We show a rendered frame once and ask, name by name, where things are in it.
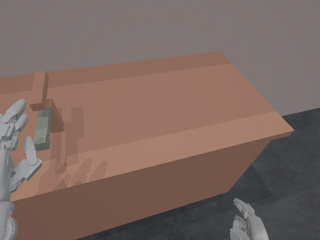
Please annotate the tap lever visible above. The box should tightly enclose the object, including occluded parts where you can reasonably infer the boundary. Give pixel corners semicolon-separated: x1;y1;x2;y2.
33;108;52;152

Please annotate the right robot hand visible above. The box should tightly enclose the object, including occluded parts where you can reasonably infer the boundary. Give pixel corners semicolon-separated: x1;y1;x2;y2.
230;198;269;240

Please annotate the counter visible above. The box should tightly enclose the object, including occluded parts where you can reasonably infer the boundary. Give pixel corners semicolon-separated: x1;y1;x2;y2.
0;51;294;240

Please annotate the robot left forearm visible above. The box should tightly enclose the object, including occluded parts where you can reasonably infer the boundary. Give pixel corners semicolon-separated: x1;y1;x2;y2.
0;201;18;240

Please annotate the left robot hand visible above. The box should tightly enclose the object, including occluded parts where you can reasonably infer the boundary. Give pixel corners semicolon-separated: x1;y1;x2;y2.
0;98;42;202

